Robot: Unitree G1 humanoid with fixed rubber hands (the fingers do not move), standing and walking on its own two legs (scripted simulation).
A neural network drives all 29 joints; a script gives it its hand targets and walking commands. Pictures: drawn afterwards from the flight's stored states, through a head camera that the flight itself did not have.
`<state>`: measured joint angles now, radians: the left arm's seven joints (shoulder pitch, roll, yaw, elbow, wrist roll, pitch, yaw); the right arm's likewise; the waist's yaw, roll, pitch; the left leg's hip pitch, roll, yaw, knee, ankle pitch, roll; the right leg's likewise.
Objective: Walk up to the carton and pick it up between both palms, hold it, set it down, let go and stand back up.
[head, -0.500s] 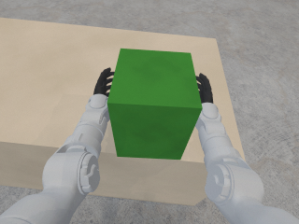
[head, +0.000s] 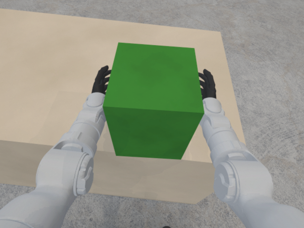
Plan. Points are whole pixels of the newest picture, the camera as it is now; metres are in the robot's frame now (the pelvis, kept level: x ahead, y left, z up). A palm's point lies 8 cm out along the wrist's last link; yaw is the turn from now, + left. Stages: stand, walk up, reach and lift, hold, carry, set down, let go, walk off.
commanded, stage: set down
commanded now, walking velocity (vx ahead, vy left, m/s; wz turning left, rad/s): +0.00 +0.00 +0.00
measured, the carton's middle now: (152, 106) +0.42 +0.01 +0.05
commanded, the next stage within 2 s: none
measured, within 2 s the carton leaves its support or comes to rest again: neither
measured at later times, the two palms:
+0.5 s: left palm (82, 74) +0.44 +0.19 +0.14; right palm (227, 84) +0.43 -0.17 +0.15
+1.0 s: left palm (73, 69) +0.41 +0.19 +0.18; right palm (262, 80) +0.40 -0.22 +0.19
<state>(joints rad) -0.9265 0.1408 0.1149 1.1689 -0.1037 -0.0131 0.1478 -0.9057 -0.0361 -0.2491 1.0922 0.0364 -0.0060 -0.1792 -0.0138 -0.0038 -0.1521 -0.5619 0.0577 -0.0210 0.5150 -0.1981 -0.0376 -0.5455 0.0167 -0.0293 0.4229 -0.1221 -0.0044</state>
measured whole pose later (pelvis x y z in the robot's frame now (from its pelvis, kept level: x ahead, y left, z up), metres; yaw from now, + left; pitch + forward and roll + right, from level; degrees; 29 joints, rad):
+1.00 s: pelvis -0.01 -0.02 +0.01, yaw +0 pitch +4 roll +0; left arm -0.85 0.39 0.05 0.70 -0.29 0.50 0.07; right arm -0.84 -0.34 0.04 0.69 0.41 0.42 -0.16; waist -0.04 -0.03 -0.09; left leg -0.31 0.07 -0.01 0.42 -0.17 -0.05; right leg -0.33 0.03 -0.02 0.39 -0.13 -0.02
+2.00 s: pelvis +0.02 -0.01 +0.01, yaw +0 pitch -3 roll +0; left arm -0.02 0.19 0.07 0.07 -0.19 0.40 0.05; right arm 0.04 -0.13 -0.05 0.05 0.20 0.20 -0.10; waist 0.00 -0.02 0.08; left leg -0.12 0.04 0.00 0.36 -0.19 -0.03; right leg -0.15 0.00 -0.01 0.37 -0.17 -0.01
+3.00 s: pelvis +0.01 +0.00 +0.01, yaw +0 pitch -5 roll +0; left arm 0.22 0.22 -0.03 0.31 -0.12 0.17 0.07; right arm 0.22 -0.16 -0.02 0.34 0.06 0.01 0.01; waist 0.03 0.00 0.13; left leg -0.09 0.04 0.01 0.38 -0.20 -0.03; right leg -0.12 0.00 0.00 0.37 -0.17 0.00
